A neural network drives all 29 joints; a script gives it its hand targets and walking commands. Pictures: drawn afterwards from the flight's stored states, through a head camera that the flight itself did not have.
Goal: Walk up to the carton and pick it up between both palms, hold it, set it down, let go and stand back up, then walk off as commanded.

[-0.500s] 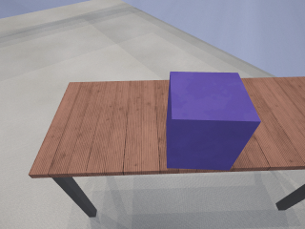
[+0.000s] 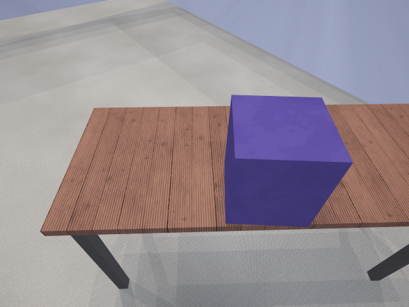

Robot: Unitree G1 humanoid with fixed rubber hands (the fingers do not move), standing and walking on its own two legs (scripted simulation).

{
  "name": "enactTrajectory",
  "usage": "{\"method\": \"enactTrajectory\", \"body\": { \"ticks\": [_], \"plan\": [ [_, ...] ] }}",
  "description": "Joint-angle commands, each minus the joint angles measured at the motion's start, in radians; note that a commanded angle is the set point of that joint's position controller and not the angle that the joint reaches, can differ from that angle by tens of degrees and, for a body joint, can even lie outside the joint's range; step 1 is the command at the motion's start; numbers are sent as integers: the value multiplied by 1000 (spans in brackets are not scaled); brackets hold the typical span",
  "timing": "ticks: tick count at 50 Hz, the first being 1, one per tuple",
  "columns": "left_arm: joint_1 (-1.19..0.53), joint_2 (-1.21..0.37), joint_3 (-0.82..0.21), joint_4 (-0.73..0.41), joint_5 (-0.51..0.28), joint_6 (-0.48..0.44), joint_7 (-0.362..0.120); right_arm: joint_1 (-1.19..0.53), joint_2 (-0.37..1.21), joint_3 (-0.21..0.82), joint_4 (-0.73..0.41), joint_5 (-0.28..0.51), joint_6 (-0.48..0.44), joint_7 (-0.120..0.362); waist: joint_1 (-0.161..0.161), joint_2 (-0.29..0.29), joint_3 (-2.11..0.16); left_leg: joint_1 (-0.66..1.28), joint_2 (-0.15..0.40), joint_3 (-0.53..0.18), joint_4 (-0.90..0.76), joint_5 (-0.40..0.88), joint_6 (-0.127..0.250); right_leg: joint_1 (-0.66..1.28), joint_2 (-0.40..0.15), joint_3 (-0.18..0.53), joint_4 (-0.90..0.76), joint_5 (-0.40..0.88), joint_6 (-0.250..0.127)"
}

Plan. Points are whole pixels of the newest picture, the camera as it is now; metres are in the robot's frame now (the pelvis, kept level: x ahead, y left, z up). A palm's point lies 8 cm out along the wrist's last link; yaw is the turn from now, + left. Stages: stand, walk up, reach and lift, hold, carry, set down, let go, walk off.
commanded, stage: walk up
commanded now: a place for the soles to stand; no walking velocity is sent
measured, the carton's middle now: (271, 163) +0.45 -0.16 +0.01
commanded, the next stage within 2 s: none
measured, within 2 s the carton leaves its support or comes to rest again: neither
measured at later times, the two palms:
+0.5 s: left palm out of the picture +0.12 +0.15 -0.09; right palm out of the picture -0.01 -0.49 -0.11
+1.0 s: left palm out of the picture +0.13 +0.14 -0.11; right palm out of the picture +0.03 -0.49 -0.10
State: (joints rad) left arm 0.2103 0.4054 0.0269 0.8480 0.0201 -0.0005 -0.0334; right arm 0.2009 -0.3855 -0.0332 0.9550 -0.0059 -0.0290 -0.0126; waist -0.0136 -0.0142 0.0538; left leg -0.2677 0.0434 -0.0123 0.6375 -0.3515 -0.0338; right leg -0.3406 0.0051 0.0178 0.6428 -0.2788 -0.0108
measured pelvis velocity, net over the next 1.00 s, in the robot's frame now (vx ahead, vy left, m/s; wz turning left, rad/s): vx -0.01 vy -0.16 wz -0.05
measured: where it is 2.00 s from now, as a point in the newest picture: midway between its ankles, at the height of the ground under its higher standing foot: outside the picture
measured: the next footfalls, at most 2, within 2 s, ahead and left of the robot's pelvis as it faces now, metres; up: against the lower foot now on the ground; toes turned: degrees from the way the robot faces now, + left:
right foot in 0.30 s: +0.05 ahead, -0.23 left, +0.00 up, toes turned -5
left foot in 0.90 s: +0.09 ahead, -0.03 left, +0.00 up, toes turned -4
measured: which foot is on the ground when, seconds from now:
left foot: down 0.00-0.32, up 0.34-0.88, down 0.90-1.00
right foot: down 0.00-0.00, up 0.02-0.28, down 0.30-0.92, up 0.94-1.00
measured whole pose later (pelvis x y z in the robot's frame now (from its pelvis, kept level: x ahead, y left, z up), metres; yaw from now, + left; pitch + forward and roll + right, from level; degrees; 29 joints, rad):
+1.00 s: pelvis -0.01 -0.16 -0.01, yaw -3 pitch -2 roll +0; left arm 0.18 0.40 0.07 0.72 0.03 0.05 -0.02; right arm 0.24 -0.40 -0.04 0.92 -0.02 -0.05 -0.08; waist -0.01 -0.04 0.13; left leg -0.37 0.01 -0.03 0.71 -0.31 -0.01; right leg -0.37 0.06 -0.06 0.93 -0.53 -0.07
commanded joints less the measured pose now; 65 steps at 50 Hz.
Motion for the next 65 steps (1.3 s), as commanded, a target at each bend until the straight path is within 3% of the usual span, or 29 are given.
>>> {"method": "enactTrajectory", "body": {
  "ticks": [1,5,7,10,13,15,16,17,18,22,23,26,27,30,32,36,37,41,44,46,48,50,54,56,57,59,60,62,65],
  "plan": [
    [-151,215,101,-209,55,61,-19,221,-430,-138,-42,5,-39,-80,-47,60,16,182,439,-422,-180,655,324,-323,-25,135,412,-287,-4],
    [-91,179,127,-224,41,78,-38,131,-377,-129,-100,-11,-47,-105,10,33,3,121,343,-265,-111,697,284,-285,-16,177,501,-246,-17],
    [-101,171,142,-240,47,72,-44,172,-378,-140,-81,-24,-50,-112,-18,84,-20,216,279,-175,-94,646,218,-290,-30,133,382,-238,-12],
    [-162,193,149,-302,47,81,-49,167,-413,-138,-83,-28,-48,-111,-42,220,13,165,297,-223,-76,604,251,-259,-84,98,241,-276,-6],
    [-26,194,173,-257,48,62,-49,70,-397,-140,-109,-24,-46,-109,38,278,-61,69,271,-111,17,600,211,-51,-106,68,33,-157,-47],
    [217,281,207,-151,61,46,-30,50,-270,-96,-115,-26,-21,-106,175,-98,-96,-285,77,53,421,111,109,385,-71,68,-166,160,-23],
    [211,347,207,-179,80,37,-27,70,-181,-73,-144,-11,-17,-115,165,-337,-77,-491,-88,17,547,-375,57,365,-243,356,-231,310,-77],
    [86,316,197,-233,74,51,-27,63,-225,-85,-137,-9,-5,-127,138,-191,-48,-466,-68,-3,562,-343,49,246,-286,405,-316,161,-112],
    [30,349,213,-251,61,48,-23,104,-240,-90,-111,-7,4,-133,113,-228,-59,-412,-52,-33,628,-293,61,173,-304,478,-381,-24,-100],
    [15,264,182,-246,47,55,-10,167,-274,-95,-57,10,3,-122,79,-100,10,-351,-60,-94,568,-144,60,110,-200,279,-339,-108,7],
    [-27,235,168,-238,42,52,-6,191,-283,-92,-38,12,1,-110,61,-100,-10,-315,-52,-72,557,-125,38,141,-195,265,-324,-156,-65],
    [18,143,145,-230,26,37,11,164,-251,-75,-50,16,-11,-92,102,-78,-91,-411,-53,-71,419,-146,38,408,-204,297,-280,-15,-143],
    [32,163,146,-204,22,30,14,149,-238,-64,-54,10,-12,-88,97,-76,-100,-394,-52,-110,414,-141,44,424,-221,328,-282,3,-91],
    [58,169,142,-193,9,13,34,120,-235,-57,-61,11,-24,-77,97,-46,-133,-382,-44,-113,322,-162,26,510,-262,355,-242,234,-141],
    [76,170,134,-157,2,4,39,87,-218,-52,-67,4,-25,-72,79,62,-159,-345,-32,-122,286,-163,42,509,-304,392,-232,288,-158],
    [2,181,124,-178,20,7,26,146,-228,-45,-39,3,-28,-66,56,-99,-147,-212,-38,-20,208,-136,41,322,-242,241,-207,320,-168],
    [15,191,121,-185,17,6,29,112,-217,-52,-63,4,-21,-64,64,-69,-109,-225,-45,-23,224,-130,53,313,-251,258,-192,434,-118],
    [-38,186,104,-173,2,8,32,155,-171,-28,-64,3,-45,-66,16,-71,-149,-97,-29,48,48,56,61,270,-205,108,-37,714,-145],
    [-65,163,91,-188,-13,17,23,175,-211,-49,-61,-17,-49,-74,-10,-21,-180,64,-16,-14,-126,345,103,152,-117,57,117,487,-57],
    [-60,158,91,-175,-9,34,17,89,-332,-77,-100,-23,-44,-80,14,162,-113,39,303,-485,-217,317,290,-83,17,14,272,-68,33],
    [-38,184,109,-166,4,52,14,64,-346,-89,-110,-25,-44,-85,9,157,-36,-85,420,-555,-209,420,429,-80,-16,115,500,-366,34],
    [-4,171,112,-159,11,56,-1,44,-317,-87,-137,-25,-44,-86,26,83,-23,-60,281,-382,-146,405,341,-110,4,118,465,-292,-8],
    [-70,134,112,-186,-5,42,-7,76,-294,-71,-127,-35,-40,-69,-18,198,-8,-1,178,-316,-113,409,278,-79,-20,41,209,-345,-8],
    [-17,117,115,-152,-20,12,4,24,-281,-65,-156,-40,-21,-51,25,255,-60,-30,108,-241,-67,361,240,48,-29,-17,-61,-228,6],
    [50,126,117,-115,-5,2,12,-28,-275,-65,-178,-26,-8,-41,56,228,-91,-86,73,-190,27,341,205,191,-14,-34,-230,-76,-5],
    [63,273,145,-97,27,-18,31,-2,-154,-36,-197,8,-1,-38,53,-109,-45,-360,-100,-134,251,-60,74,237,-256,358,-318,-118,-28],
    [-38,305,139,-135,26,-31,33,-17,-184,-44,-192,-7,9,-39,43,-44,-13,-307,-61,-132,341,-170,70,60,-400,448,-373,-348,-134],
    [-101,299,152,-115,18,-32,31,53,-255,-77,-133,-13,17,-29,16,-25,70,-274,-54,-127,468,-154,75,-93,-421,464,-420,-520,-171],
    [-69,228,134,-104,18,-42,32,76,-244,-77,-133,-1,9,-14,20,-2,113,-281,-51,-131,398,-99,67,-6,-306,310,-380,-384,-89]
  ]
}}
